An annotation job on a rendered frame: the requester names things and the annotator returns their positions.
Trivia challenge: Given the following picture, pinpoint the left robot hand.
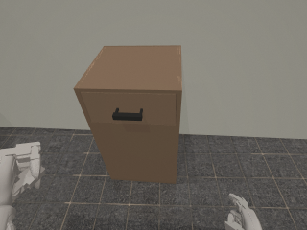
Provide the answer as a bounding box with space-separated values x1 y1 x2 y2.
0 142 45 206

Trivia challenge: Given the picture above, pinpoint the handle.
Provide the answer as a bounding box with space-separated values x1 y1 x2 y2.
112 107 143 121

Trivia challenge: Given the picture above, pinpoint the robot left forearm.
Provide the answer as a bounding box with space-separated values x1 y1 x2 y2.
0 205 16 230

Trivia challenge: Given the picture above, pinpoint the drawer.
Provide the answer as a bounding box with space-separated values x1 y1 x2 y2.
81 91 177 125

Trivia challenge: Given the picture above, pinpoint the right robot hand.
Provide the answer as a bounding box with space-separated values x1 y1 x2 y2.
224 193 262 230

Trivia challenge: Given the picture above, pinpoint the cabinet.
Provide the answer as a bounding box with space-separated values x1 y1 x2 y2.
73 45 182 184

